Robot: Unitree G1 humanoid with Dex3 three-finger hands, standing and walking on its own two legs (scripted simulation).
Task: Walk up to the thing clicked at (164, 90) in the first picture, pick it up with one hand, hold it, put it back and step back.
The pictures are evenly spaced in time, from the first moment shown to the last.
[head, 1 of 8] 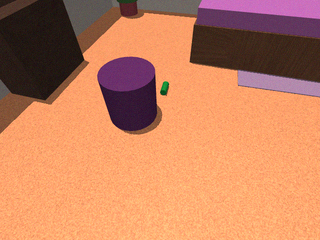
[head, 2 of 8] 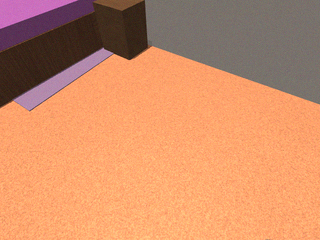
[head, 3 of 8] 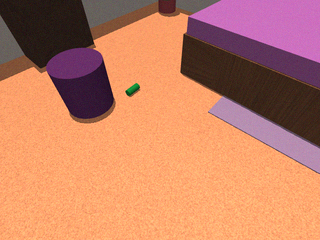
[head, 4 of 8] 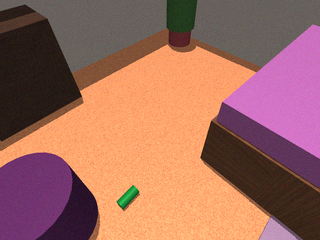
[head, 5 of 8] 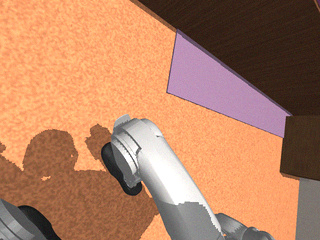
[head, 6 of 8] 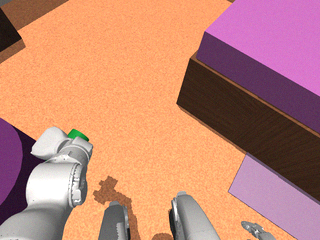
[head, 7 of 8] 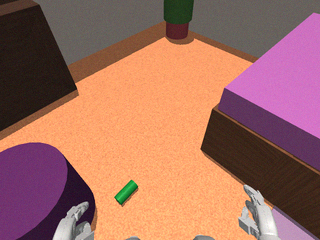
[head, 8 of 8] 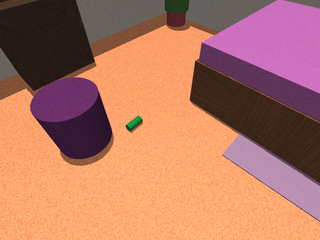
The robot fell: no
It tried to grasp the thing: yes
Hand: left
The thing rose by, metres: 0.66
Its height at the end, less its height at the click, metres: +0.00
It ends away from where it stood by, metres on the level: 0.01
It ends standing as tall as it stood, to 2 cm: yes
